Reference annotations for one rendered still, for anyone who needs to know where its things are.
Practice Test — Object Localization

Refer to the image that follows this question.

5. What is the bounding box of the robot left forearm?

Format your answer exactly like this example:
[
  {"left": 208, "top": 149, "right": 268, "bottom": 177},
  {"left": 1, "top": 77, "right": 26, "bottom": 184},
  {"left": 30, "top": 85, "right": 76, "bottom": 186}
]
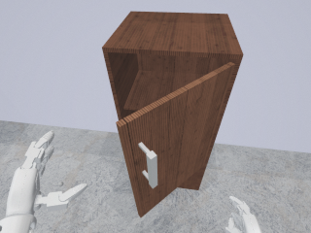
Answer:
[{"left": 0, "top": 214, "right": 37, "bottom": 233}]

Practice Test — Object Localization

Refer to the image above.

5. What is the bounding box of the handle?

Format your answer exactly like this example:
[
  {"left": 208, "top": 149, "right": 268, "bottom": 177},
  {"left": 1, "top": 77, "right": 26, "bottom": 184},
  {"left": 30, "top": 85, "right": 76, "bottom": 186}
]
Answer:
[{"left": 138, "top": 142, "right": 158, "bottom": 188}]

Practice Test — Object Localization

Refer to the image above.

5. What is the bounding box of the cupboard door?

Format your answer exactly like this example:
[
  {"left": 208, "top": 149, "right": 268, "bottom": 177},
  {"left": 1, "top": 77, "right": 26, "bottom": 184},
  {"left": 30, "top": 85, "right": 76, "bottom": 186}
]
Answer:
[{"left": 116, "top": 62, "right": 235, "bottom": 217}]

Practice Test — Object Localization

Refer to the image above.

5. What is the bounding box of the right robot hand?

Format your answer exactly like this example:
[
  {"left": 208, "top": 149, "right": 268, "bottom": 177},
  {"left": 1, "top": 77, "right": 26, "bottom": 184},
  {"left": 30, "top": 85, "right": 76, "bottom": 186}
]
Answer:
[{"left": 225, "top": 195, "right": 262, "bottom": 233}]

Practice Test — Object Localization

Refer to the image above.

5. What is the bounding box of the left robot hand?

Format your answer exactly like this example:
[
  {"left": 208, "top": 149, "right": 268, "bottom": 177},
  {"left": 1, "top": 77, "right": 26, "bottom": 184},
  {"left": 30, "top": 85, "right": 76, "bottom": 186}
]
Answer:
[{"left": 6, "top": 130, "right": 88, "bottom": 217}]

